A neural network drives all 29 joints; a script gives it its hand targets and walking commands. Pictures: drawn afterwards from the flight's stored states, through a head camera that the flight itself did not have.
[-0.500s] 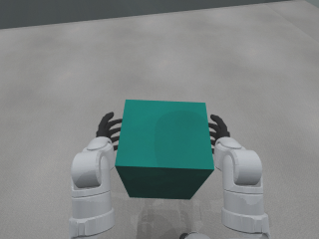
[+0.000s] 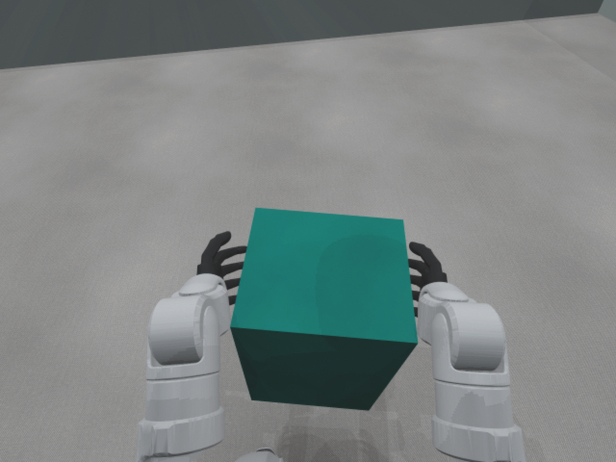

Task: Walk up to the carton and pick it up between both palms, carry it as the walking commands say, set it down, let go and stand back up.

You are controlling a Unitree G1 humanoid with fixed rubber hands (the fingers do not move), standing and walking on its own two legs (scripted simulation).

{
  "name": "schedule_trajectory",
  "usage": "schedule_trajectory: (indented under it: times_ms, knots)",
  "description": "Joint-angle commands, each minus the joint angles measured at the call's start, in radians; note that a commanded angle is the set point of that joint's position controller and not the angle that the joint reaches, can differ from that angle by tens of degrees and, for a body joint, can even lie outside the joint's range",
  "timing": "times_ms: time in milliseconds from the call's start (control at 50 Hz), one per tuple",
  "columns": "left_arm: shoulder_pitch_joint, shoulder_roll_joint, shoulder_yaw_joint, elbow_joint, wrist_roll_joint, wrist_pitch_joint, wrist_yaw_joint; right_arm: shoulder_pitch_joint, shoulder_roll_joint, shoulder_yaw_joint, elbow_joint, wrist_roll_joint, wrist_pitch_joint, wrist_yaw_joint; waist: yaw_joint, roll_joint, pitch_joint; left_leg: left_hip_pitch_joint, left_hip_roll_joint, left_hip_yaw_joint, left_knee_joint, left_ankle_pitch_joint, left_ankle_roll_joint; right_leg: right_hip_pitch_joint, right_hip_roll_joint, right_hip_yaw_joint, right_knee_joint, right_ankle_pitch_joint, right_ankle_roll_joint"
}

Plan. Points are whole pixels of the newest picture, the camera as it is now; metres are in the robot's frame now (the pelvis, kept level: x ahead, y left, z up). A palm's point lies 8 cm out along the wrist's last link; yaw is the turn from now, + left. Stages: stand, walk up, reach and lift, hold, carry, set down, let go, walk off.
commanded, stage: carry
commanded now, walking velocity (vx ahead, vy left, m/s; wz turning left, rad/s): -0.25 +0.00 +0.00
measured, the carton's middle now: (318, 320) +0.29 +0.00 +0.02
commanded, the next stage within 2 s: none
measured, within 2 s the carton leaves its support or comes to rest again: neither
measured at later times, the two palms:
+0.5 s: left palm out of the picture +0.06 +0.20 +0.09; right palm out of the picture +0.08 -0.07 +0.09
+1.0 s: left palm out of the picture +0.02 +0.14 +0.12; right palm out of the picture +0.03 -0.12 +0.11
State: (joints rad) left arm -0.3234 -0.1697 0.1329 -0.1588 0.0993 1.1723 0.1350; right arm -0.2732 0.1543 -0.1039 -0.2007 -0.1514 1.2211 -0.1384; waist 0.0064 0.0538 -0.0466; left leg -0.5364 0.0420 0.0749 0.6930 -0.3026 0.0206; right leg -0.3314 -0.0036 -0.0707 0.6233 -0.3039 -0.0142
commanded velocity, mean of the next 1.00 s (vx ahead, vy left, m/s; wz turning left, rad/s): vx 0.24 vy -0.13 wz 0.00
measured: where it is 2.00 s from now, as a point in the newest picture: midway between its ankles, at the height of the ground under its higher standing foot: outside the picture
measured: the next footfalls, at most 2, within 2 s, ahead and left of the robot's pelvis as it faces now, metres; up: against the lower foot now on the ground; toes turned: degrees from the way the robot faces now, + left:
left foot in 0.26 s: -0.09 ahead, +0.15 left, +0.00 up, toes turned +5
right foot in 0.58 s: -0.24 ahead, -0.07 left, +0.00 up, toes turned -5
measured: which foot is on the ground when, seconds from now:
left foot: up 0.00-0.24, down 0.26-0.62, up 0.64-0.90, down 0.92-1.00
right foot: down 0.00-0.28, up 0.30-0.56, down 0.58-0.92, up 0.94-1.00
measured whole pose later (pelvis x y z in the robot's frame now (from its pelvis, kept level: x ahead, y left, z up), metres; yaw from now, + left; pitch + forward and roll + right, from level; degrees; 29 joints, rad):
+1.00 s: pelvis -0.25 -0.01 +0.02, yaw +3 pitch +2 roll +0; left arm -0.30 -0.16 0.15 -0.18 0.13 1.25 0.13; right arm -0.26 0.15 -0.07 -0.12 -0.11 1.22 -0.15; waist -0.01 -0.04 -0.12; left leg -0.25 0.04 0.17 0.37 -0.15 0.03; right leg -0.35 0.00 -0.10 0.71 -0.33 -0.01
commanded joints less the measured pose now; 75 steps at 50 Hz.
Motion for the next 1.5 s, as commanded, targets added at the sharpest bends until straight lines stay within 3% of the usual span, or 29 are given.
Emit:
schedule_trajectory:
  times_ms: [0, 60, 100, 180, 220, 260, 280, 300, 340, 380, 460, 520, 560, 600, 660, 800, 860, 880, 900, 940, 1000, 1100, 1140, 1240, 1280, 1300, 1320, 1380, 1480]
  knots:
    - [-0.424, -1.064, -0.651, -0.052, -0.396, 0.026, -0.279, -0.692, 1.073, 0.731, -0.153, 0.508, -0.038, 0.255, 0.022, -0.21, -0.28, -0.029, -0.06, -0.118, 0.466, -0.213, -0.003, 0.07, -0.33, 0.248, -0.277, 0.432, -0.153]
    - [-0.446, -0.995, -0.655, -0.149, -0.372, 0.006, -0.259, -0.683, 1.027, 0.763, -0.201, 0.545, -0.05, 0.255, 0.013, -0.144, -0.361, -0.054, -0.031, -0.051, 0.457, -0.143, -0.048, 0.147, -0.29, 0.131, -0.233, 0.382, -0.132]
    - [-0.413, -1.005, -0.65, -0.108, -0.361, 0.02, -0.241, -0.691, 1.024, 0.734, -0.164, 0.558, -0.03, 0.255, 0.013, -0.153, -0.404, -0.039, -0.043, -0.002, 0.258, -0.219, -0.073, 0.248, -0.259, 0.15, -0.149, 0.703, -0.13]
    - [-0.302, -0.957, -0.634, -0.052, -0.323, 0.028, -0.237, -0.541, 0.99, 0.728, -0.096, 0.518, -0.016, 0.248, 0.006, -0.319, -0.509, 0.207, -0.066, 0.018, -0.11, -0.108, -0.034, 0.249, -0.276, 0.192, -0.189, 0.484, -0.109]
    - [-0.279, -0.938, -0.619, -0.005, -0.309, 0.031, -0.24, -0.48, 0.98, 0.699, 0.002, 0.476, -0.011, 0.262, -0.015, -0.167, -0.448, 0.419, 0.023, -0.087, -0.32, 0.069, 0.0, 0.003, -0.174, 0.127, -0.111, 0.298, -0.027]
    - [-0.381, -0.996, -0.643, -0.061, -0.344, 0.023, -0.253, -0.556, 1.059, 0.714, -0.05, 0.492, -0.035, 0.267, -0.018, 0.22, -0.418, 0.473, 0.373, -0.434, -0.332, 0.397, 0.16, -0.252, -0.037, 0.002, 0.149, -0.177, 0.063]
    - [-0.391, -0.986, -0.65, -0.042, -0.343, 0.017, -0.264, -0.562, 1.029, 0.71, -0.069, 0.473, -0.055, 0.269, -0.028, 0.212, -0.37, 0.309, 0.401, -0.351, -0.295, 0.462, 0.234, -0.203, -0.073, 0.034, 0.341, -0.252, 0.034]
    - [-0.494, -1.007, -0.701, -0.135, -0.387, 0.003, -0.272, -0.582, 1.072, 0.721, -0.099, 0.489, -0.063, 0.273, -0.026, 0.073, -0.302, 0.211, 0.345, -0.3, -0.305, 0.431, 0.207, -0.164, -0.035, 0.045, 0.456, -0.211, 0.027]
    - [-0.472, -1.036, -0.731, -0.073, -0.415, 0.012, -0.274, -0.625, 1.009, 0.683, -0.168, 0.487, -0.065, 0.258, -0.014, 0.122, -0.335, 0.287, 0.252, -0.202, -0.282, 0.438, 0.128, -0.216, -0.018, 0.077, 0.517, -0.145, 0.026]
    - [-0.611, -1.017, -0.762, -0.216, -0.468, -0.007, -0.277, -0.629, 1.03, 0.672, -0.178, 0.493, -0.069, 0.264, -0.012, 0.036, -0.344, 0.242, 0.229, -0.169, -0.358, -0.029, 0.063, -0.169, -0.021, 0.057, 0.404, -0.071, 0.048]
    - [-0.515, -0.978, -0.784, -0.166, -0.473, 0.028, -0.279, -0.483, 0.964, 0.627, -0.124, 0.441, -0.058, 0.238, -0.011, 0.183, -0.448, 0.347, 0.319, -0.329, -0.453, -0.365, 0.11, -0.122, 0.02, 0.029, 0.201, -0.216, -0.003]
    - [-0.395, -1.004, -0.753, -0.053, -0.447, 0.05, -0.288, -0.416, 0.961, 0.62, -0.061, 0.386, -0.037, 0.23, -0.013, 0.18, -0.419, 0.374, 0.284, -0.259, -0.48, -0.284, 0.06, -0.007, 0.07, -0.059, -0.091, -0.196, 0.0]
    - [-0.493, -1.026, -0.773, -0.077, -0.487, 0.039, -0.298, -0.409, 0.969, 0.594, -0.034, 0.348, -0.043, 0.229, -0.004, 0.061, -0.376, 0.33, 0.197, -0.169, -0.401, -0.233, -0.025, 0.217, 0.028, -0.032, -0.479, -0.166, -0.017]
    - [-0.432, -1.002, -0.727, -0.053, -0.445, 0.013, -0.3, -0.578, 0.974, 0.682, -0.145, 0.444, -0.053, 0.241, 0.009, -0.393, -0.252, -0.016, -0.023, 0.124, -0.064, -0.114, -0.062, 0.264, -0.257, 0.379, -0.521, -0.405, -0.141]
    - [-0.46, -1.057, -0.702, -0.052, -0.434, 0.025, -0.287, -0.65, 1.013, 0.69, -0.145, 0.488, -0.061, 0.256, 0.011, -0.131, -0.181, -0.095, 0.021, 0.015, 0.161, 0.01, -0.058, 0.253, -0.235, 0.246, -0.549, -0.256, -0.137]
    - [-0.427, -0.98, -0.661, -0.112, -0.371, 0.032, -0.249, -0.655, 1.003, 0.733, -0.157, 0.536, -0.014, 0.272, 0.023, -0.225, -0.216, 0.01, 0.011, 0.08, -0.084, -0.003, -0.057, 0.312, -0.236, 0.179, -0.536, -0.223, -0.185]
    - [-0.419, -0.965, -0.668, -0.057, -0.349, 0.052, -0.24, -0.534, 1.003, 0.698, -0.005, 0.516, 0.0, 0.286, -0.016, -0.078, -0.316, 0.519, 0.015, 0.093, -0.393, 0.029, 0.011, 0.094, -0.135, -0.011, -0.328, -0.162, -0.1]
    - [-0.379, -0.964, -0.676, -0.072, -0.346, 0.05, -0.244, -0.536, 0.986, 0.71, -0.068, 0.511, -0.008, 0.281, -0.037, -0.065, -0.396, 0.704, 0.149, -0.064, -0.459, -0.028, 0.049, -0.021, -0.089, -0.064, -0.166, -0.052, -0.063]
    - [-0.45, -0.981, -0.677, -0.039, -0.335, 0.053, -0.249, -0.635, 0.976, 0.695, -0.126, 0.519, -0.019, 0.284, -0.046, 0.201, -0.315, 0.767, 0.397, -0.423, -0.564, -0.291, 0.117, -0.295, -0.037, -0.063, 0.054, -0.109, -0.016]
    - [-0.534, -0.997, -0.708, -0.083, -0.383, 0.059, -0.261, -0.547, 1.025, 0.675, -0.023, 0.48, -0.022, 0.27, -0.028, 0.094, -0.194, 0.609, 0.535, -0.569, -0.629, -0.407, 0.223, -0.433, -0.117, 0.112, 0.229, -0.074, 0.034]
    - [-0.474, -1.054, -0.706, -0.055, -0.401, 0.059, -0.268, -0.577, 1.041, 0.677, -0.088, 0.489, -0.02, 0.257, -0.008, 0.067, -0.272, 0.603, 0.394, -0.26, -0.612, -0.239, 0.073, -0.378, -0.102, 0.064, 0.292, 0.016, 0.037]
    - [-0.565, -1.071, -0.752, -0.171, -0.472, 0.05, -0.274, -0.627, 1.024, 0.664, -0.199, 0.483, -0.023, 0.244, -0.016, 0.1, -0.24, 0.432, 0.278, -0.015, -0.59, -0.145, 0.059, -0.179, -0.066, -0.085, -0.004, 0.035, 0.057]
    - [-0.542, -1.045, -0.761, -0.192, -0.457, 0.05, -0.27, -0.569, 1.002, 0.657, -0.2, 0.468, -0.03, 0.248, -0.025, 0.211, -0.316, 0.499, 0.288, -0.001, -0.541, -0.088, 0.058, -0.13, -0.079, -0.091, -0.049, 0.109, 0.054]
    - [-0.488, -0.991, -0.731, -0.155, -0.45, 0.051, -0.266, -0.464, 0.99, 0.642, -0.122, 0.428, -0.023, 0.236, -0.029, 0.064, -0.306, 0.478, 0.191, 0.056, -0.333, -0.095, 0.008, 0.092, -0.048, -0.18, -0.302, 0.118, 0.032]
    - [-0.445, -0.989, -0.73, -0.106, -0.435, 0.069, -0.274, -0.469, 0.984, 0.651, -0.1, 0.422, -0.01, 0.237, 0.011, -0.135, -0.396, 0.201, 0.088, 0.108, 0.036, -0.244, -0.055, 0.41, -0.294, 0.211, -0.359, -0.109, -0.063]
    - [-0.444, -0.955, -0.708, -0.119, -0.408, 0.054, -0.279, -0.548, 0.99, 0.698, -0.145, 0.46, -0.014, 0.241, 0.028, -0.363, -0.337, -0.095, 0.008, 0.111, 0.148, -0.313, -0.061, 0.493, -0.376, 0.335, -0.458, -0.284, -0.125]
    - [-0.403, -0.98, -0.694, -0.114, -0.389, 0.045, -0.272, -0.614, 0.995, 0.732, -0.196, 0.507, -0.008, 0.251, 0.026, -0.363, -0.303, -0.136, 0.058, 0.021, 0.219, -0.269, -0.025, 0.44, -0.401, 0.371, -0.481, -0.239, -0.177]
    - [-0.361, -1.041, -0.658, -0.154, -0.363, 0.022, -0.246, -0.606, 1.064, 0.742, -0.198, 0.535, -0.023, 0.263, 0.025, -0.173, -0.449, -0.18, 0.049, 0.008, 0.138, -0.192, -0.045, 0.707, -0.338, 0.238, -0.349, 0.322, -0.203]
    - [-0.414, -1.017, -0.666, -0.289, -0.372, -0.015, -0.241, -0.683, 1.089, 0.821, -0.332, 0.594, -0.052, 0.247, 0.018, -0.279, -0.449, -0.06, 0.059, 0.021, 0.062, -0.048, -0.034, 0.602, -0.288, 0.077, -0.412, 0.175, -0.174]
